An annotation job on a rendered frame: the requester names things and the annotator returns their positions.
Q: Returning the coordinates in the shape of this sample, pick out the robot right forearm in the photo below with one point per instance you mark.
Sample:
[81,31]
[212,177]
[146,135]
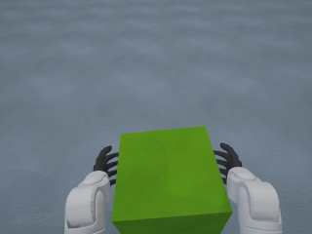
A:
[258,203]

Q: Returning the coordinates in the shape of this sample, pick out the robot left forearm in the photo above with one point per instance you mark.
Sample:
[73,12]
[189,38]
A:
[84,211]

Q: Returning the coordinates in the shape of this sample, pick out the carton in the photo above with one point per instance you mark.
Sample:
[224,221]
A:
[169,182]

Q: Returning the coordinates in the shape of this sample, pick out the right robot hand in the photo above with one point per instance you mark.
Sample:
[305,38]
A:
[232,160]

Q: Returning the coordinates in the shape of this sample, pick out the left robot hand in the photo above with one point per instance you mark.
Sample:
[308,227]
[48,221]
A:
[101,161]

